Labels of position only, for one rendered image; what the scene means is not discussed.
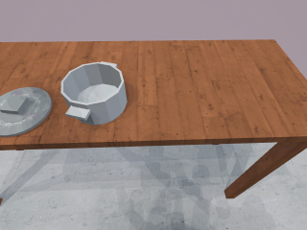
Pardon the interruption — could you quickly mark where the knob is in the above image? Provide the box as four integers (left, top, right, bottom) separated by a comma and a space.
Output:
0, 96, 29, 114

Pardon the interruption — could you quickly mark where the pot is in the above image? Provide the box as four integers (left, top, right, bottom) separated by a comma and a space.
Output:
60, 61, 128, 126

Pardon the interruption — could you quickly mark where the table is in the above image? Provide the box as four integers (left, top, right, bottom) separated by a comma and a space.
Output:
0, 39, 307, 205

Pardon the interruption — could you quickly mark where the lid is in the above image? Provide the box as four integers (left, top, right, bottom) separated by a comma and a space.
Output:
0, 87, 52, 137

